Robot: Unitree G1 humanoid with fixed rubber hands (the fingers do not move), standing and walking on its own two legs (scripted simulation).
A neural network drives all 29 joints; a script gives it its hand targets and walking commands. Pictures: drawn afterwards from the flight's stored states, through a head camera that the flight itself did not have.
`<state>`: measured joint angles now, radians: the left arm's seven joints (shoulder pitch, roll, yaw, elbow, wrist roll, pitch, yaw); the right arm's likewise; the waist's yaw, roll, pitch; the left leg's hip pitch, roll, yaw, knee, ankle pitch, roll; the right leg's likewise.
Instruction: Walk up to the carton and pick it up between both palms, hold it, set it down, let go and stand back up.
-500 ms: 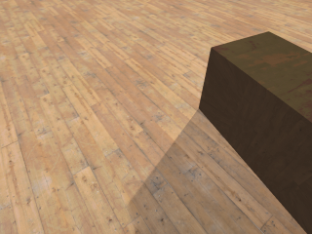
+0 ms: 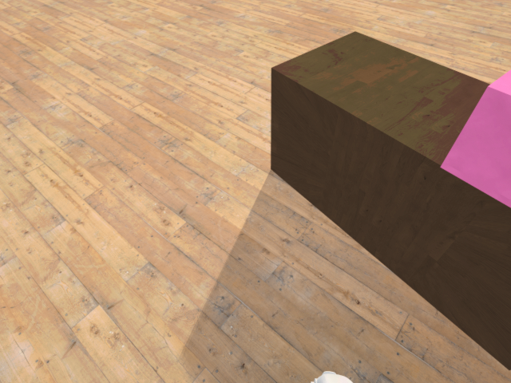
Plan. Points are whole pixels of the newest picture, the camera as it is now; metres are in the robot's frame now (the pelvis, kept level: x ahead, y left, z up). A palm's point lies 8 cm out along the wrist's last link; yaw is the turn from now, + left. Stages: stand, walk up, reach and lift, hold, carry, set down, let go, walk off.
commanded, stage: walk up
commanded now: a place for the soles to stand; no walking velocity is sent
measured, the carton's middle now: out of the picture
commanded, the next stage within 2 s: none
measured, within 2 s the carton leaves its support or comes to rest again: neither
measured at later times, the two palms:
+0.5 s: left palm (187, 326) +0.26 +0.16 -0.11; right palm (490, 360) +0.20 -0.34 -0.10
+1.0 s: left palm (280, 230) +0.46 -0.02 -0.11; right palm out of the picture +0.13 -0.47 -0.15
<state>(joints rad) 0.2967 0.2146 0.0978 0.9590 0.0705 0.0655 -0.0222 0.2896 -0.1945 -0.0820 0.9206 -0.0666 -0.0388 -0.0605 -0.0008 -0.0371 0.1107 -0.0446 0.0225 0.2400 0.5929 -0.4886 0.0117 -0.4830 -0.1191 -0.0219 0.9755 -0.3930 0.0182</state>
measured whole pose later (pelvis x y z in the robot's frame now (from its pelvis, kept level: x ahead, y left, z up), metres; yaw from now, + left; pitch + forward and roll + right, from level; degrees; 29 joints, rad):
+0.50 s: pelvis +0.14 -0.07 +0.00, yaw -16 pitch -3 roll -1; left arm 0.30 0.22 0.05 0.76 0.04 0.00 -0.03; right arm 0.24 -0.24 -0.06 0.63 -0.02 -0.05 0.02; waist 0.05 0.03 0.14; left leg -0.48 0.09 0.03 0.82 -0.33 0.01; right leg -0.29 0.07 -0.02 0.69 -0.35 -0.07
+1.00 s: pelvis +0.23 -0.20 -0.03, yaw -33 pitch -5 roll +0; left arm 0.29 0.25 0.08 0.69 0.02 -0.01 -0.05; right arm 0.36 -0.34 -0.06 0.70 -0.04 0.02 0.00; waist 0.00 0.07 0.10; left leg -0.35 0.16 0.03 1.21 -0.62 0.02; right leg -0.47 -0.03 -0.02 0.95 -0.39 -0.01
